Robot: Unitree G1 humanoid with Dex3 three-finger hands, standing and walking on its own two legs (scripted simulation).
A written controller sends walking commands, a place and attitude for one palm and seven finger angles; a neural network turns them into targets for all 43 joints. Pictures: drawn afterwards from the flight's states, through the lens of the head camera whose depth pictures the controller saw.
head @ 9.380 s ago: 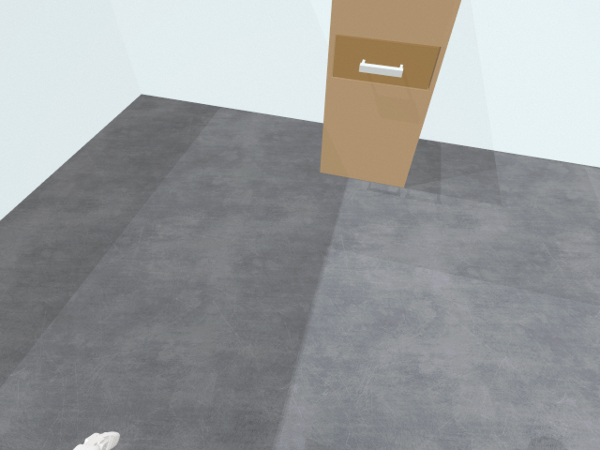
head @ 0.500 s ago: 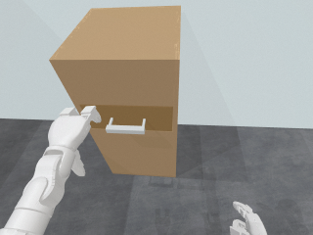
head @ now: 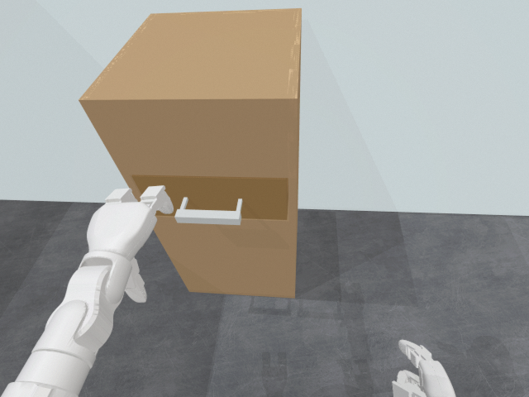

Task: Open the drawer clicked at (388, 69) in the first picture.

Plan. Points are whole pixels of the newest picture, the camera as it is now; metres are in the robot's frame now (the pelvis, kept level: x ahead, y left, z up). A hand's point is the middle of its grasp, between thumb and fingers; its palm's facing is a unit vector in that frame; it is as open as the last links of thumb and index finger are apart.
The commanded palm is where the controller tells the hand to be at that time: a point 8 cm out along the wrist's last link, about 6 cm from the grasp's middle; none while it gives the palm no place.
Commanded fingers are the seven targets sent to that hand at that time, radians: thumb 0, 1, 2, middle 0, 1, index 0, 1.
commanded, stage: move the hooked fingers above the handle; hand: left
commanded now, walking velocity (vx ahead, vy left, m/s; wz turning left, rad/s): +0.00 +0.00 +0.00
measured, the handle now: (210, 209) +0.55 +0.23 -0.16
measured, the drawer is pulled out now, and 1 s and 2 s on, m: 0.00 0.00 0.00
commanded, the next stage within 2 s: none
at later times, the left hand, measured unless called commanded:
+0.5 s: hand (169, 228) +0.38 +0.24 +0.00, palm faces -0.06 -0.04 -1.00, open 13.9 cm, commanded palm +0.37 +0.24 +0.05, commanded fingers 0.00 -0.50 0.30 -0.30 -1.20 -0.30 -1.20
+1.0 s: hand (188, 220) +0.44 +0.23 -0.06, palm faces -0.05 +0.00 -1.00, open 13.9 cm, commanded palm +0.43 +0.23 -0.01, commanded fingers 0.00 -0.50 0.30 -0.30 -1.20 -0.30 -1.20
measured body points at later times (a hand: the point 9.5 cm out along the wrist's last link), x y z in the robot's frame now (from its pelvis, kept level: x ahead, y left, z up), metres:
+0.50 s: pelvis +0.00 +0.00 -0.02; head +0.06 -0.02 +0.43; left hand +0.38 +0.24 +0.05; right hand +0.08 -0.27 -0.15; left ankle -0.01 +0.12 -0.73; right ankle -0.01 -0.10 -0.73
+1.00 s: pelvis -0.01 +0.02 -0.05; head +0.09 +0.01 +0.39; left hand +0.44 +0.23 +0.00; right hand +0.02 -0.26 -0.18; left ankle -0.01 +0.12 -0.73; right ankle -0.01 -0.10 -0.73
